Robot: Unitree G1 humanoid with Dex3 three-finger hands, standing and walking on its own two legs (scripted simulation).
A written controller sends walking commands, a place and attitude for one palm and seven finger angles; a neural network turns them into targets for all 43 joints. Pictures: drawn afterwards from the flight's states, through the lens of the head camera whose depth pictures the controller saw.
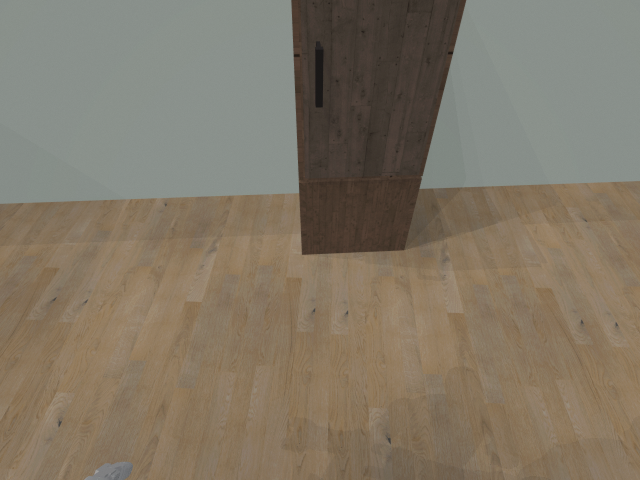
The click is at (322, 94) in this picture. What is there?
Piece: cupboard door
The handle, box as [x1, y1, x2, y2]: [315, 41, 322, 107]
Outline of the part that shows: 319,41 316,41 315,47 316,107 322,106 322,47 320,46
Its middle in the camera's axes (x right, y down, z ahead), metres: -0.01 -0.44 +1.04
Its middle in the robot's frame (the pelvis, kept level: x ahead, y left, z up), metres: +1.08 +0.06 +0.03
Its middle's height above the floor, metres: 0.79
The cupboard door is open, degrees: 0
